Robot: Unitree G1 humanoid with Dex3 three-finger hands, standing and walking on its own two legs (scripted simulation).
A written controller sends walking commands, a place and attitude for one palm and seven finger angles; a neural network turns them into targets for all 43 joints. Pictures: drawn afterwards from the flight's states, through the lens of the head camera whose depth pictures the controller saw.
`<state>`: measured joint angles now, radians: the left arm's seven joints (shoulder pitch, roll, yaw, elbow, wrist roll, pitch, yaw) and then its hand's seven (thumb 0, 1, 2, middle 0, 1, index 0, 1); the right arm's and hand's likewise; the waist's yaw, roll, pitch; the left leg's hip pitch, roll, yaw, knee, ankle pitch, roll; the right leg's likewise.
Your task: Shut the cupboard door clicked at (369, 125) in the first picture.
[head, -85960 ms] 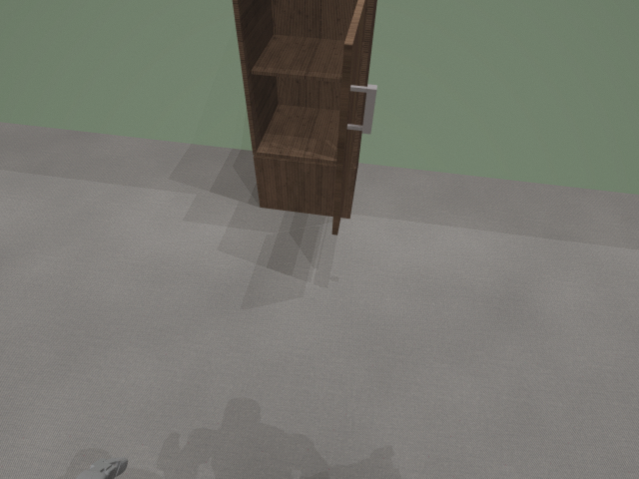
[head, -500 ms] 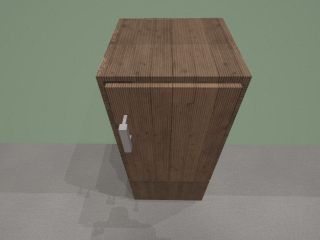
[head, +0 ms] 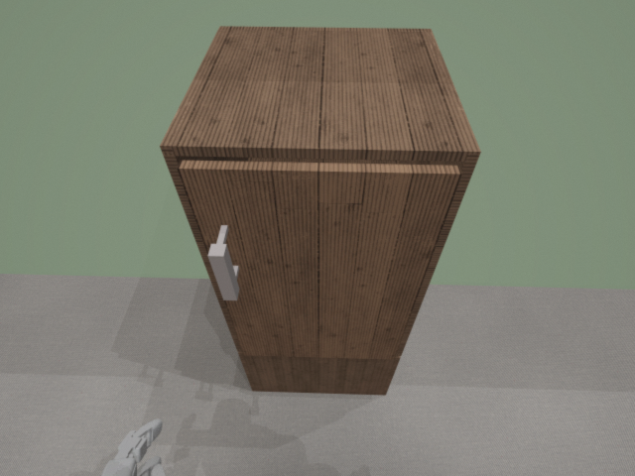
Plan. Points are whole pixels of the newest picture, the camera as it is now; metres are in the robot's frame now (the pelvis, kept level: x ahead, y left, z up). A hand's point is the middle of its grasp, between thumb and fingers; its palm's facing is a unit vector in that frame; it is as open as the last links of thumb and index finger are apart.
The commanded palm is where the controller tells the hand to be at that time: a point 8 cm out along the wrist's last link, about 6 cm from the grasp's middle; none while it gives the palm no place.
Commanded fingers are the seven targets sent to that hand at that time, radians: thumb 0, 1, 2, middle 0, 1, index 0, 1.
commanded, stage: raise the hand and make a fist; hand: left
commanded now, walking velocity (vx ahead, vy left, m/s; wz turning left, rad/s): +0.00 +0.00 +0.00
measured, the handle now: (227, 263) +0.43 +0.17 -0.02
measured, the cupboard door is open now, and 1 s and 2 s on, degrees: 0 0 0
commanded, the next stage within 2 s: bring the fist close to the handle in 1.80 s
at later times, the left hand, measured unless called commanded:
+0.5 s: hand out of the picture +0.14 +0.17 -0.05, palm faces -0.02 -1.00 -0.05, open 5.2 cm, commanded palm +0.12 +0.22 -0.05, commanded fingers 0.00 0.90 0.90 -0.77 -0.92 -0.77 -0.92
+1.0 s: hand (162, 451) +0.16 +0.20 -0.03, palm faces +0.00 -1.00 -0.03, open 3.2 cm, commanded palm +0.14 +0.25 -0.03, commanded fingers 0.00 0.90 0.90 -1.23 -1.42 -1.23 -1.42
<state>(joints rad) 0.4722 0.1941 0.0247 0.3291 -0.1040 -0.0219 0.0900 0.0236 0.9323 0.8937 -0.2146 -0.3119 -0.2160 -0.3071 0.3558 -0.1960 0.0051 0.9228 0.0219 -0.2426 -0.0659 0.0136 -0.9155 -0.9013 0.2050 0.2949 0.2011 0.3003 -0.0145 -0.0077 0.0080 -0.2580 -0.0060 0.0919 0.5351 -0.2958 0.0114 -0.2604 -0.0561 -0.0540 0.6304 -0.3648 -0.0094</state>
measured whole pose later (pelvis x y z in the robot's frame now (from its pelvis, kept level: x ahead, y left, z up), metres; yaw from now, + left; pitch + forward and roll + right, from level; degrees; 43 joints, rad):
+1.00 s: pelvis -0.05 +0.01 -0.09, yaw +0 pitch +15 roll -3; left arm 0.43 0.23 0.13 -0.09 -0.26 -0.41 -0.23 0.01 0.90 0.90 -1.05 -1.23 -1.06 -1.23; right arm 0.23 -0.25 -0.01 0.50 0.01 -0.21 -0.05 0.01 -0.90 -0.90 0.20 0.30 0.20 0.30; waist 0.01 0.02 -0.14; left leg -0.97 0.02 0.00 1.21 -0.51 0.03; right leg -0.89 -0.03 -0.08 1.17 -0.55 0.00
